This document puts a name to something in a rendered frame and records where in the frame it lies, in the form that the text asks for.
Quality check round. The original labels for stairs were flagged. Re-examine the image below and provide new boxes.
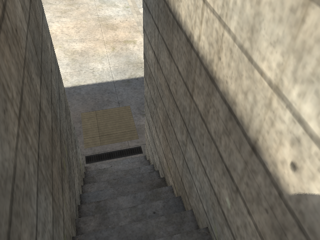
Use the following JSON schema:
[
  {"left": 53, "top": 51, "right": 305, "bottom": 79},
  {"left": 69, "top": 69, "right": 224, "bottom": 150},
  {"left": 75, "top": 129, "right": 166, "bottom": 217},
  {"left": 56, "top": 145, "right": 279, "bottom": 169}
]
[{"left": 72, "top": 155, "right": 213, "bottom": 240}]

